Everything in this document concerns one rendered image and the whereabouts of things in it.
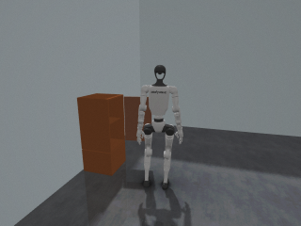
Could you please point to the right robot hand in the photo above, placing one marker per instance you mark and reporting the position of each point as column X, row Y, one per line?
column 178, row 134

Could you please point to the left robot hand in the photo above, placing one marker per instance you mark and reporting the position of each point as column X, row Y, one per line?
column 138, row 134

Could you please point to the left robot upper arm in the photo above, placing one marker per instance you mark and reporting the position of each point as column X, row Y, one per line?
column 143, row 97

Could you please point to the cupboard door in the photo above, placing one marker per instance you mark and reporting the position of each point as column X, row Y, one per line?
column 131, row 108

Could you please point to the robot torso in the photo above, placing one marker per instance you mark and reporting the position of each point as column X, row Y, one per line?
column 158, row 105

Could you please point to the left robot forearm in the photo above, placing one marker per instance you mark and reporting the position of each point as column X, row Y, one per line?
column 141, row 117

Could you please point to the right robot upper arm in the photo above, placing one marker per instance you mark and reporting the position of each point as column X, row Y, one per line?
column 175, row 99

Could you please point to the right robot forearm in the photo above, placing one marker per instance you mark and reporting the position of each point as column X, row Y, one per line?
column 178, row 120

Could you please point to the right robot foot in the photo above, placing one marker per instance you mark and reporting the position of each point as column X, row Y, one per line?
column 165, row 184

